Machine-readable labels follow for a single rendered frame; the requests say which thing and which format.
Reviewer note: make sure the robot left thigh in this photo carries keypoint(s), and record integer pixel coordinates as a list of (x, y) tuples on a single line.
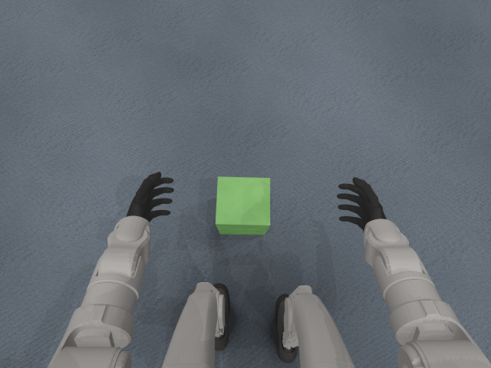
[(193, 341)]

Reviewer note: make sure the robot right upper arm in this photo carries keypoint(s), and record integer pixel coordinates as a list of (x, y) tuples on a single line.
[(440, 354)]

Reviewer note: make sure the left robot hand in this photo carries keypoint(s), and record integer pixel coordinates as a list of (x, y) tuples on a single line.
[(143, 201)]

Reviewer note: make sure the robot right shin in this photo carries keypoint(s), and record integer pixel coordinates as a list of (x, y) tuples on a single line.
[(288, 339)]

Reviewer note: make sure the right robot forearm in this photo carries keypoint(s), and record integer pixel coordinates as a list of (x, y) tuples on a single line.
[(416, 309)]

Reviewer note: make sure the carton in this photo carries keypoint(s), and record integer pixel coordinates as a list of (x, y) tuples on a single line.
[(243, 205)]

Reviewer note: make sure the left robot forearm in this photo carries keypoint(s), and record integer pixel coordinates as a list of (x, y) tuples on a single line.
[(105, 318)]

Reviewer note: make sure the right robot hand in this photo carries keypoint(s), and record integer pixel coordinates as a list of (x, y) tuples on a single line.
[(369, 207)]

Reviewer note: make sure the robot left upper arm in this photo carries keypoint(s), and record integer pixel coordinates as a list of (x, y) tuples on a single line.
[(93, 357)]

